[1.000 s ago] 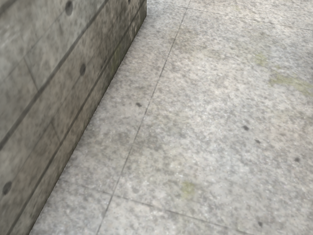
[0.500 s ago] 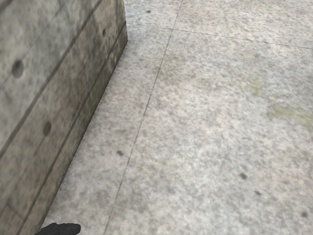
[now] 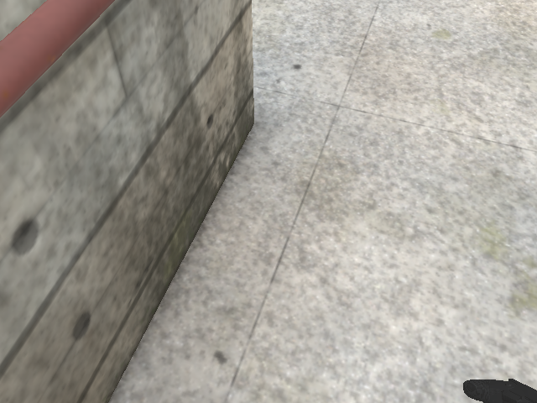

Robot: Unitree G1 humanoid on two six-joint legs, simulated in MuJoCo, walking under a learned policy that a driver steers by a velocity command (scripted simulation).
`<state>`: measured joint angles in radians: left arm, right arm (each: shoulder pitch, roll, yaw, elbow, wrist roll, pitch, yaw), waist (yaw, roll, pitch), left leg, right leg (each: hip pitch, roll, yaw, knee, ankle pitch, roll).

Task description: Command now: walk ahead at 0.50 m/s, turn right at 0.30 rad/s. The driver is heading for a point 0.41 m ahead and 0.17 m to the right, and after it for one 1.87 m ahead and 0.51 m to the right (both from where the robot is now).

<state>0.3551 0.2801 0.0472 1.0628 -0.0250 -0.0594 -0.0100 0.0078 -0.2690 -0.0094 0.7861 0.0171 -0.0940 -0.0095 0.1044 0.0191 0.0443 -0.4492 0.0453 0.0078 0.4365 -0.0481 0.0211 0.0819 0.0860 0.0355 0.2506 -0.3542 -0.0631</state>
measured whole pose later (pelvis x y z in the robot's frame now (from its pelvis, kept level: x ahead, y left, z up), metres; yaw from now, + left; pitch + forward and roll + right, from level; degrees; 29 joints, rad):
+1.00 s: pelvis +0.55 -0.19 +0.01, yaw -26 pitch +2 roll +0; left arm 0.42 0.28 0.06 0.87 -0.01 -0.07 0.02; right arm 0.03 -0.28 -0.04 0.79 -0.02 -0.13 0.04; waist 0.08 0.05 0.01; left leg -0.60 0.02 -0.02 0.44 0.17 0.01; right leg 0.08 0.11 0.13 0.22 -0.33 -0.11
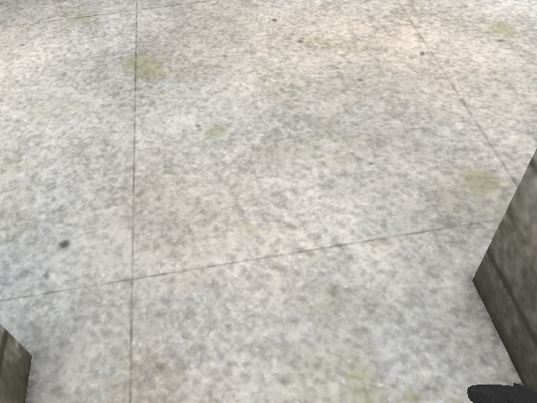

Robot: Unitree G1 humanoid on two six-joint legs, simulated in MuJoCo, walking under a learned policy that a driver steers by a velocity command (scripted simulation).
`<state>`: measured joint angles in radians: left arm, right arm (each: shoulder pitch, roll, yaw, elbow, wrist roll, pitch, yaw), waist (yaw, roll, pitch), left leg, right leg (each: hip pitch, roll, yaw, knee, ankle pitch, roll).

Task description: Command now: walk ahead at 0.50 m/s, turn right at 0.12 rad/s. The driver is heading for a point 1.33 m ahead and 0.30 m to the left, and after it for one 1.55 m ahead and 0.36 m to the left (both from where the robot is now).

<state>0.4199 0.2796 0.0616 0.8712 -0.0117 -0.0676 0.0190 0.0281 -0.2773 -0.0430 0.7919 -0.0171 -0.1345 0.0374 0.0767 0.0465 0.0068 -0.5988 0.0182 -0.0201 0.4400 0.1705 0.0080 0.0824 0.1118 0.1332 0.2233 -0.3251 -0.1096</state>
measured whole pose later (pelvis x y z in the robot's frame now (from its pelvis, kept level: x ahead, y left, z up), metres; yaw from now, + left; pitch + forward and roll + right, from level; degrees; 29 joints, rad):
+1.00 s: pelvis +0.59 -0.03 +0.01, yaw +11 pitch +0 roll -1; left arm 0.34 0.26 0.08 0.92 0.02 -0.08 0.03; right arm 0.16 -0.28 -0.08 0.81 0.04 -0.03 0.01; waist 0.03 0.04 0.02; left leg -0.72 0.10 -0.05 0.83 0.04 0.01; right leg 0.06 -0.01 -0.23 0.23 -0.28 -0.01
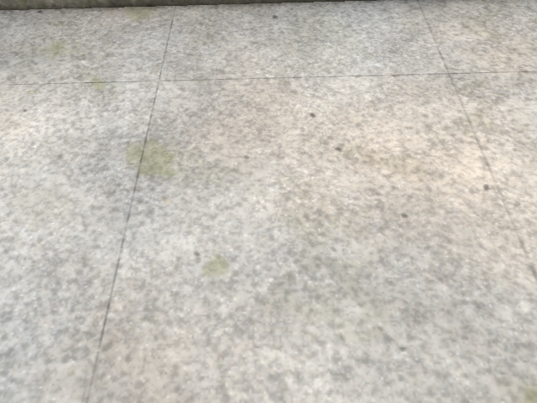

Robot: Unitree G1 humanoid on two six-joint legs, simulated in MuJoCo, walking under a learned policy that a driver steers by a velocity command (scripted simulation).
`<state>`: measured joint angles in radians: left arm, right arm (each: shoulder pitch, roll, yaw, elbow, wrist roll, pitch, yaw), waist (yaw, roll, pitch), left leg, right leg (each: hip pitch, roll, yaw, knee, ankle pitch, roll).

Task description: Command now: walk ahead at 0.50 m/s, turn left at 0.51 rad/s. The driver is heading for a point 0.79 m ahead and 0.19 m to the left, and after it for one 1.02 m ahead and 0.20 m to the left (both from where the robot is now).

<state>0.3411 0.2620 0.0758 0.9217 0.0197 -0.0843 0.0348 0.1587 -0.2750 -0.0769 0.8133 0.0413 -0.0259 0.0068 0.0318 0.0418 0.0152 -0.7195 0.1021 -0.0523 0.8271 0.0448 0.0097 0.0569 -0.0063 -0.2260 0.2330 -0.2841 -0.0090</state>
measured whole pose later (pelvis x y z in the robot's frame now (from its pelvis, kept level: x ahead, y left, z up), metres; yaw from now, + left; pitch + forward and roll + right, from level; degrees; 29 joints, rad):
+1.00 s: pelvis +0.61 +0.14 +0.01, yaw +21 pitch +0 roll -2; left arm 0.34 0.24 0.03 0.96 -0.01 -0.09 -0.02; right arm 0.15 -0.27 -0.07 0.73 0.01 -0.05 0.00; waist 0.08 0.04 0.05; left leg -0.62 0.10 -0.05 0.78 -0.11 0.00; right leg -0.06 0.07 -0.02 0.24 -0.18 -0.05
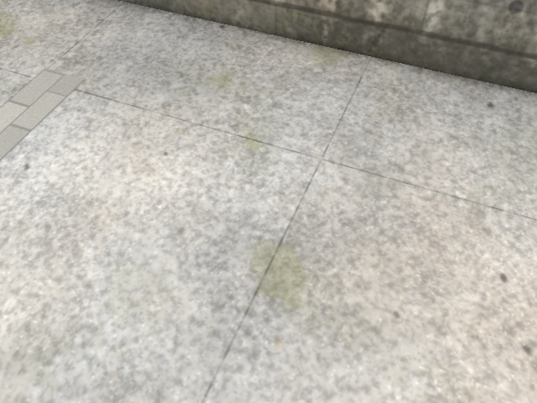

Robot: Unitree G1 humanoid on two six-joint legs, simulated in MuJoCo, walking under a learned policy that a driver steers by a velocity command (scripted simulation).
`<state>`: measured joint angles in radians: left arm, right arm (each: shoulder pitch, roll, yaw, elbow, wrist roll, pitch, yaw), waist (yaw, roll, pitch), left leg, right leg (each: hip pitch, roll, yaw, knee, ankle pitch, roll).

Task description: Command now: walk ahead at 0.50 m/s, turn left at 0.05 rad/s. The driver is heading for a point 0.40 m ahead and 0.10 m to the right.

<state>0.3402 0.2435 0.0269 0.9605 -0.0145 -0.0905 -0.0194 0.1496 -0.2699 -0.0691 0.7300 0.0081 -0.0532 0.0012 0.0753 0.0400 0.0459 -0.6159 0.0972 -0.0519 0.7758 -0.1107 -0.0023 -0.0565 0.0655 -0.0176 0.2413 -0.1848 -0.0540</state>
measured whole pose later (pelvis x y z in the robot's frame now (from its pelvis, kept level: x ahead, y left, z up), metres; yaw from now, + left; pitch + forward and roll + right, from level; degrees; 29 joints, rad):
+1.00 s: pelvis +0.32 +0.04 -0.01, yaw -11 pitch +0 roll -1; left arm 0.08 0.22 0.04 0.91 0.00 0.01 0.02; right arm 0.15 -0.27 -0.05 1.00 0.00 0.02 -0.03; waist -0.03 0.02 0.03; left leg -0.22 0.06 -0.01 0.51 -0.27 -0.04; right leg -0.29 0.02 -0.02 0.46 -0.18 -0.01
